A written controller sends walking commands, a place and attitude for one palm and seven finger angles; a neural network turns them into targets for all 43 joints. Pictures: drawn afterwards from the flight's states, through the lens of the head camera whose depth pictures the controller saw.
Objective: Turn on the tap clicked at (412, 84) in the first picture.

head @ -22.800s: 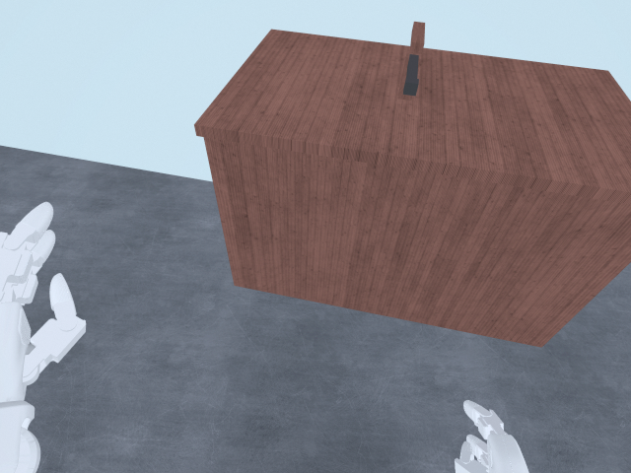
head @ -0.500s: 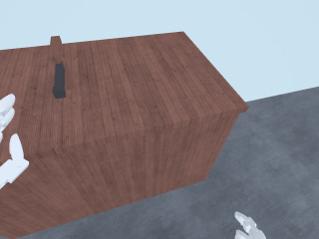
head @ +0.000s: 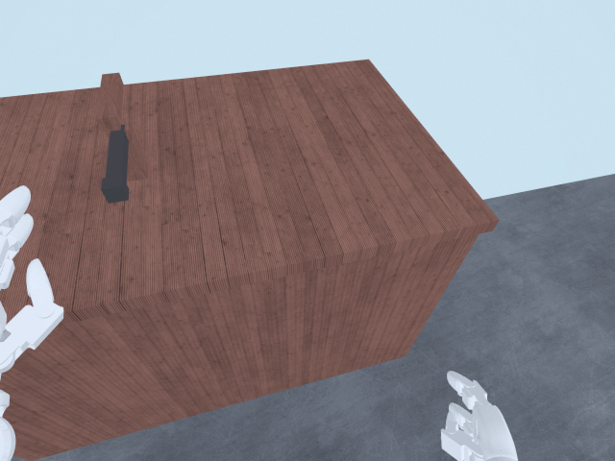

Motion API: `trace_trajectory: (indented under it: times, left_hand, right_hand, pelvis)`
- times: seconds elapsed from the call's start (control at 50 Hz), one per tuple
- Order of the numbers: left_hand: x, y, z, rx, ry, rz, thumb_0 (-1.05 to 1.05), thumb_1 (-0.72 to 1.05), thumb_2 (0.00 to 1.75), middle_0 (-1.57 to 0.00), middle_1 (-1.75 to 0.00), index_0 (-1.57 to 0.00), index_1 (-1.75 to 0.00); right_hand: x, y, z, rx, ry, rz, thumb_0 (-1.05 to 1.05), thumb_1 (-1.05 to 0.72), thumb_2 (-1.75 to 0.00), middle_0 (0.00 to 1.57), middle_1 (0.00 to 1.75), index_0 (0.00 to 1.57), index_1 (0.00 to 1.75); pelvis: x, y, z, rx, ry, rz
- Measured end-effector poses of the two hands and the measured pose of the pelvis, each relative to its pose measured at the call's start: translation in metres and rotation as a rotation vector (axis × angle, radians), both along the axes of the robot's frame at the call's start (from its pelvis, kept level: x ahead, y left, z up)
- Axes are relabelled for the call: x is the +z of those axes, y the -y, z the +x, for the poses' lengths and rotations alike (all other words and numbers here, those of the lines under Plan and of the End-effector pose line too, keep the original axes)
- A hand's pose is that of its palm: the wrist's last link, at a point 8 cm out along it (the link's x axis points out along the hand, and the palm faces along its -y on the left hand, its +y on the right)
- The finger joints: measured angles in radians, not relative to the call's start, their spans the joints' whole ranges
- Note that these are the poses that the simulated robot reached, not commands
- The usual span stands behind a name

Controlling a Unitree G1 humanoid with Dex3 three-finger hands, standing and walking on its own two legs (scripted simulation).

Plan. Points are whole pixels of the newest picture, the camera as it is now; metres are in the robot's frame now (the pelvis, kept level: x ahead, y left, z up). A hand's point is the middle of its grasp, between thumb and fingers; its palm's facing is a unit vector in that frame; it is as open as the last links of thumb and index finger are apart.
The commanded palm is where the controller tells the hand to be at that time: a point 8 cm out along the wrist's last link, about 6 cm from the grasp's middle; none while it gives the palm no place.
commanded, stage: shuffle to correct the standing spot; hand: left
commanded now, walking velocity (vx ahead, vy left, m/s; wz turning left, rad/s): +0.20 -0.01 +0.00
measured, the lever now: (115, 189) +0.44 +0.32 +0.09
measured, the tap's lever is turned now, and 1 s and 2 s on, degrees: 0 0 0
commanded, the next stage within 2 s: come to a stop and stand still in 0.78 s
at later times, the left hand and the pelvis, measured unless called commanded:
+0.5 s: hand (90, 283) +0.25 +0.24 +0.15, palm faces +0.39 -0.86 -0.34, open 7.4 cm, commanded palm +0.19 +0.28 +0.18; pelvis +0.03 +0.00 -0.01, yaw -1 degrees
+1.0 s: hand (186, 218) +0.34 +0.17 +0.15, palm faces +0.30 -0.86 -0.42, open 7.4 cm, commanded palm +0.29 +0.22 +0.18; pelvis +0.11 -0.05 +0.00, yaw -5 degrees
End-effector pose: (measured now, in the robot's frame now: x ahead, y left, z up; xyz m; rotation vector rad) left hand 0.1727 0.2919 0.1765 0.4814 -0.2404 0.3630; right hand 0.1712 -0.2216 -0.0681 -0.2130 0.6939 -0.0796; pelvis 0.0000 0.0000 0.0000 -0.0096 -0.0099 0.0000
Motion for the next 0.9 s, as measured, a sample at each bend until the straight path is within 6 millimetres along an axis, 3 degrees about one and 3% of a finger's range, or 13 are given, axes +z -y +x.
trace_trajectory:
  times: [0.12,0.22,0.36,0.48,0.56,0.62,0.76,0.84,0.9]
  left_hand:
    - [-0.013,-0.002,-0.004,0.019,-0.003,-0.077,0.01,0.89,0.90,-0.21,-0.30,-0.21,-0.30]
    - [-0.012,0.000,0.000,0.010,0.032,-0.085,0.02,0.89,0.90,-0.21,-0.30,-0.21,-0.30]
    - [-0.001,0.003,0.021,0.015,0.077,-0.031,0.02,0.89,0.90,-0.21,-0.30,-0.21,-0.30]
    - [-0.014,0.007,0.035,-0.015,0.035,-0.065,0.01,0.89,0.90,-0.21,-0.30,-0.21,-0.30]
    - [-0.017,0.009,0.049,-0.060,0.041,-0.048,0.02,0.89,0.90,-0.21,-0.30,-0.21,-0.30]
    - [-0.008,0.012,0.067,-0.089,0.082,0.004,0.02,0.89,0.90,-0.21,-0.30,-0.21,-0.30]
    - [0.019,0.038,0.101,-0.109,0.095,0.081,0.02,0.89,0.90,-0.21,-0.30,-0.21,-0.30]
    - [0.010,0.059,0.112,-0.109,0.047,0.127,0.01,0.89,0.90,-0.21,-0.30,-0.21,-0.30]
    - [-0.003,0.068,0.121,-0.099,0.010,0.052,0.01,0.89,0.90,-0.21,-0.30,-0.21,-0.30]
  right_hand:
    - [0.002,-0.004,0.004,0.012,0.001,-0.019,0.01,-0.90,-0.90,0.20,0.30,0.20,0.30]
    - [0.000,-0.007,0.001,-0.003,-0.001,-0.022,0.01,-0.90,-0.90,0.20,0.30,0.20,0.30]
    - [-0.020,-0.005,-0.001,-0.013,-0.056,0.014,0.01,-0.90,-0.90,0.20,0.30,0.20,0.30]
    - [-0.020,0.002,-0.001,-0.024,-0.139,-0.006,0.01,-0.90,-0.90,0.20,0.30,0.20,0.30]
    - [-0.022,0.005,0.009,-0.041,-0.107,-0.043,0.01,-0.90,-0.90,0.20,0.30,0.20,0.30]
    - [-0.027,0.004,0.017,-0.092,-0.071,-0.009,0.01,-0.90,-0.90,0.20,0.30,0.20,0.30]
    - [-0.031,0.003,0.031,-0.098,-0.051,0.097,0.01,-0.90,-0.90,0.20,0.30,0.20,0.30]
    - [-0.050,0.022,0.042,-0.105,-0.058,0.120,0.01,-0.90,-0.90,0.20,0.30,0.20,0.30]
    - [-0.051,0.041,0.046,-0.106,-0.121,0.092,0.01,-0.90,-0.90,0.20,0.30,0.20,0.30]
  pelvis:
    - [-0.001,-0.004,0.000,-0.002,0.010,0.001]
    - [-0.005,-0.004,0.004,-0.005,0.015,0.012]
    - [-0.010,0.001,0.019,0.015,0.005,-0.009]
    - [-0.006,0.001,0.027,-0.010,-0.006,0.009]
    - [-0.016,-0.007,0.038,-0.040,0.009,0.014]
    - [-0.021,-0.006,0.045,-0.074,0.039,0.055]
    - [-0.012,0.013,0.069,-0.090,0.011,0.041]
    - [-0.023,0.030,0.083,-0.092,0.016,0.013]
    - [-0.018,0.039,0.091,-0.074,0.024,0.010]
